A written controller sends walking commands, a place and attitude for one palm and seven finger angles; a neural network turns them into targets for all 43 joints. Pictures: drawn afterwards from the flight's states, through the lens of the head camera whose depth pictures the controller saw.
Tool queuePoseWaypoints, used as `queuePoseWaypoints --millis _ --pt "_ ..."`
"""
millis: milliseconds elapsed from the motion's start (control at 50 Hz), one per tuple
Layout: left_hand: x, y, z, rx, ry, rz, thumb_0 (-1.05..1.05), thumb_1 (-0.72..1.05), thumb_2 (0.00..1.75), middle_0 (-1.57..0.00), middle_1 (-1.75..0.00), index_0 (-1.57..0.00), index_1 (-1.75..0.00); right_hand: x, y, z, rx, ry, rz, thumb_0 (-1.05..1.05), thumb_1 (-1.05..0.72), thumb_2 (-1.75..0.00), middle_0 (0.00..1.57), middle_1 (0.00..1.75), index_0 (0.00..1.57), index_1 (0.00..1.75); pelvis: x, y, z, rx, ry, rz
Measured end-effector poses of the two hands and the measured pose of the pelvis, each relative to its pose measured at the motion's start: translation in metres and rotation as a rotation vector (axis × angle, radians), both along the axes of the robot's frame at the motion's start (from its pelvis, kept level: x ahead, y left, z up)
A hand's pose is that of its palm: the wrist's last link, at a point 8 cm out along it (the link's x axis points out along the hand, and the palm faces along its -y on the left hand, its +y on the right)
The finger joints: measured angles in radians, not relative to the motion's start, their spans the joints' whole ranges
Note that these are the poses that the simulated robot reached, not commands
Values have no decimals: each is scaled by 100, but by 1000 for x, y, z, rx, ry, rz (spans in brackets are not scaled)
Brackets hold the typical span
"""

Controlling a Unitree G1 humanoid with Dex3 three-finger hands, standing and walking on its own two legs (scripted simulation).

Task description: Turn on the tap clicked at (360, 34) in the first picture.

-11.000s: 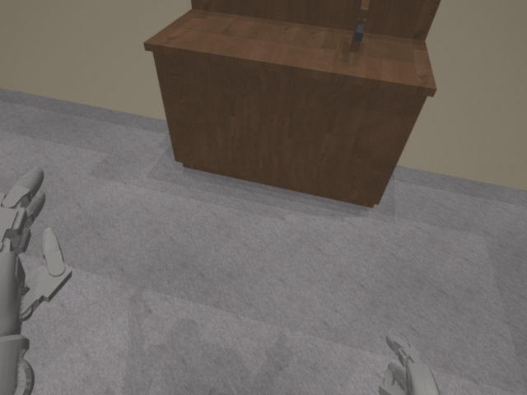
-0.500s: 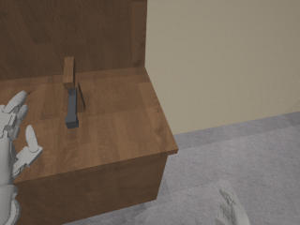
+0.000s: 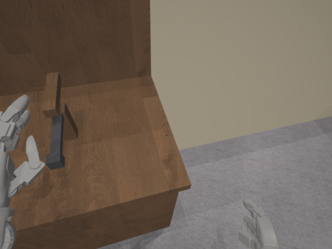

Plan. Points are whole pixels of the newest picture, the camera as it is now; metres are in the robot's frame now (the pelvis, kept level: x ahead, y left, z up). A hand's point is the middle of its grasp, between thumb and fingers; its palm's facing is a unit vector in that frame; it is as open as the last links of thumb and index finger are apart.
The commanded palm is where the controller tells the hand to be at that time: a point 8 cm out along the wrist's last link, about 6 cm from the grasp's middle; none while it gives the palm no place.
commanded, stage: come to a stop and stand still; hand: left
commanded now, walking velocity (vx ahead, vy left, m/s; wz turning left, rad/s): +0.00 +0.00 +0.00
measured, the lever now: (55, 160) +0.28 +0.27 +0.07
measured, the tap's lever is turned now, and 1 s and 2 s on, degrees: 0 0 0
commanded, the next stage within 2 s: look again from close up in 0.24 s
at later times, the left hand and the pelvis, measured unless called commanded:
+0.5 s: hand (9, 152) +0.23 +0.28 +0.18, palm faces +0.48 -0.79 -0.38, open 7.4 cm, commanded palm +0.14 +0.27 +0.17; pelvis -0.02 +0.00 +0.00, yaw -1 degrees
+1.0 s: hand (1, 203) +0.16 +0.27 +0.16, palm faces +0.41 -0.85 -0.32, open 7.4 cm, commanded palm +0.10 +0.30 +0.17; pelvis -0.05 +0.02 -0.01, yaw +1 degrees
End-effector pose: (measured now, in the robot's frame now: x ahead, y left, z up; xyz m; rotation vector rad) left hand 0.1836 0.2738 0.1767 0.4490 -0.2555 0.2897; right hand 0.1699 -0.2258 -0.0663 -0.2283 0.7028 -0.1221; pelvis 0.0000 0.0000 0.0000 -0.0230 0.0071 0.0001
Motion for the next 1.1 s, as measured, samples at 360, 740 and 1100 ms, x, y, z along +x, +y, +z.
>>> queuePoseWaypoints --millis 360,740,1100 --pt "-7 6 -1 52 45 46 2 89 90 -21 -30 -22 -30 7 -2 -3 1 19 15 2 -90 -90 20 30 20 30 2 -5 -1 -1 -2 9" --pt "-55 29 -18 12 2 13 2 88 90 -22 -31 -22 -30 -65 3 7 -36 -10 -10 2 -90 -90 20 30 20 30 -47 8 -4 -10 -39 -3" --pt "-59 40 -13 -10 -69 67 2 89 90 -21 -30 -21 -30 -54 39 0 15 -33 76 2 -90 -90 21 30 21 30 -49 18 -6 -16 -40 19"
